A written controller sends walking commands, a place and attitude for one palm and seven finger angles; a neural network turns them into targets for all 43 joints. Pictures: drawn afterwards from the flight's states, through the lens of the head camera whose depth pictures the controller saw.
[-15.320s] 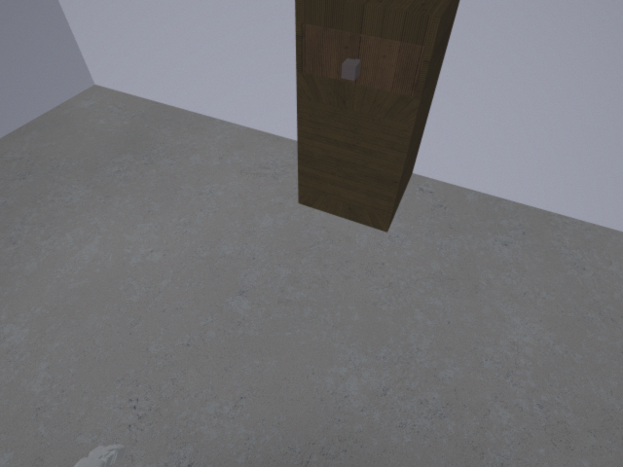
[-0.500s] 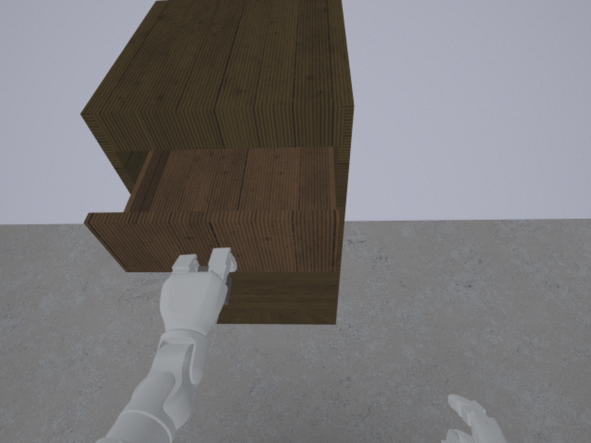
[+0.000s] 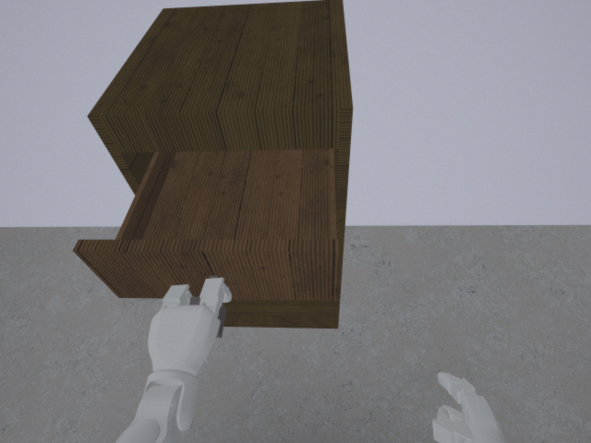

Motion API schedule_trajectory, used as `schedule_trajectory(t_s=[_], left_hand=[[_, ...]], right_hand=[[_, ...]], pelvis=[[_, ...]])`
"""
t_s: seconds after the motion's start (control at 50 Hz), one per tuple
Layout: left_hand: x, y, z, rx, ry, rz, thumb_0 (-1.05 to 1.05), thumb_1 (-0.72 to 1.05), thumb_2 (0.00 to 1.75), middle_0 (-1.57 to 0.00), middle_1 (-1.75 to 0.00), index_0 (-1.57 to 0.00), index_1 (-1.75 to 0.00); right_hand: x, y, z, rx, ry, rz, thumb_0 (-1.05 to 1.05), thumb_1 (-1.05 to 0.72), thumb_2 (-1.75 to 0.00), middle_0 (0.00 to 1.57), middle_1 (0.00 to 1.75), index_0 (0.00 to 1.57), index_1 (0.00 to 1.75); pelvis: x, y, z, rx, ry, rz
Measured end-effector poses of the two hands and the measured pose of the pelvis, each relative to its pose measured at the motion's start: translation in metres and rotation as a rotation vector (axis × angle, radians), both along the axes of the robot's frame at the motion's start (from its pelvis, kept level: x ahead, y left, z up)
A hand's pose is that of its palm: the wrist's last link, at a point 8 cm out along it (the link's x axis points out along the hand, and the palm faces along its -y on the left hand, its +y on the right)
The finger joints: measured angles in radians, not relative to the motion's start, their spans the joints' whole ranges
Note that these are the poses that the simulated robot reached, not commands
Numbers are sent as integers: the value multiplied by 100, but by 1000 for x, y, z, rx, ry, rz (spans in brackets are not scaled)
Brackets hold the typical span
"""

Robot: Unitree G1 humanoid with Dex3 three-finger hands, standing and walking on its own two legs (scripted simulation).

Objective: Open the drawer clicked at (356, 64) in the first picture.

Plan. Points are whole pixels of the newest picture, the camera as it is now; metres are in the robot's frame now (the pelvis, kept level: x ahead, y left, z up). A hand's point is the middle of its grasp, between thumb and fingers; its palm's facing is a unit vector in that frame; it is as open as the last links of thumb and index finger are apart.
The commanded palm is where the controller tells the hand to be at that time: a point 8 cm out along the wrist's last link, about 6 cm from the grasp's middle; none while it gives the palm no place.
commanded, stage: pull the drawer open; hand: left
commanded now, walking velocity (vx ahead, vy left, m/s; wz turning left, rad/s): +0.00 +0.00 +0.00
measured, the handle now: (209, 303) +0.32 +0.16 -0.02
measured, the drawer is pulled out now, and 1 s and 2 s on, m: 0.21 0.30 0.30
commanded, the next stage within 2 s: open the thumb to release the handle in 0.86 s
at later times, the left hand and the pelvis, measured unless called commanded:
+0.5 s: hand (194, 379) +0.21 +0.16 -0.03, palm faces -0.02 -0.13 -0.99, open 8.2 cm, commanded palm +0.16 +0.18 +0.03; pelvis +0.00 +0.00 -0.01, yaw -1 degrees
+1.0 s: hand (188, 411) +0.17 +0.16 -0.03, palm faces -0.02 -0.15 -0.99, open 8.2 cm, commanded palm +0.15 +0.17 +0.03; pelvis +0.00 -0.01 -0.02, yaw -1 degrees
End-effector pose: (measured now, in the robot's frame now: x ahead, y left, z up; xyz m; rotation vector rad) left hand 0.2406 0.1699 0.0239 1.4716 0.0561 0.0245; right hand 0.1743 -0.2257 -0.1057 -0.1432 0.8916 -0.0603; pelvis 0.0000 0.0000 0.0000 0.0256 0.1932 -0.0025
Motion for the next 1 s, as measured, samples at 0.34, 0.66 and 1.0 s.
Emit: schedule_trajectory(t_s=[0.34,0.66,1.0], left_hand=[[-30,-1,0,-11,-9,10,6,43,74,-42,-135,-24,-125],[-76,-1,0,-44,-8,22,9,43,73,-42,-135,-26,-125],[-88,-2,0,-53,6,34,10,46,67,-42,-135,-24,-126]], right_hand=[[12,2,2,5,-46,26,1,-90,-90,20,30,20,30],[21,5,-2,19,-80,76,1,-90,-90,20,30,20,30],[20,6,-5,44,-124,108,1,-90,-90,20,30,21,30]], pelvis=[[-4,-3,-4,6,-5,-4],[-2,-5,-13,11,10,-13],[-5,-12,-22,23,23,-20]])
